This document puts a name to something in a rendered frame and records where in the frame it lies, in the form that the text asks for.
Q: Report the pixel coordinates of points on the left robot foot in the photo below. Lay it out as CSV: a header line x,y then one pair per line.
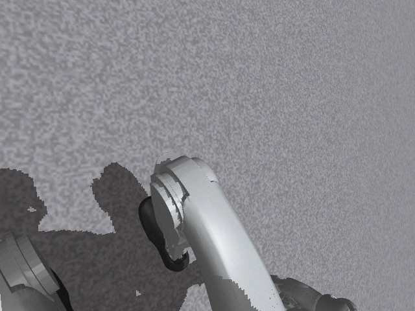
x,y
63,294

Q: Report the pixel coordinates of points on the right robot hand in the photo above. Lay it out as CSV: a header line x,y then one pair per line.
x,y
295,295

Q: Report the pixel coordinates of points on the right robot arm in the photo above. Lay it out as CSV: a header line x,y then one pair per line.
x,y
329,302

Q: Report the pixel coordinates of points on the right robot foot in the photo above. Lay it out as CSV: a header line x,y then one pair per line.
x,y
154,234

